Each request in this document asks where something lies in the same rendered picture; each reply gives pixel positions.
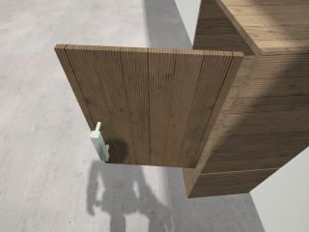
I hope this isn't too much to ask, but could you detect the handle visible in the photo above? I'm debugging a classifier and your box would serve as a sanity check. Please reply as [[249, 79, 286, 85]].
[[90, 122, 109, 161]]

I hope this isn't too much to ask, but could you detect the cupboard door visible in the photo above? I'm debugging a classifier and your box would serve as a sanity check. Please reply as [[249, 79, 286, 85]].
[[54, 43, 244, 168]]

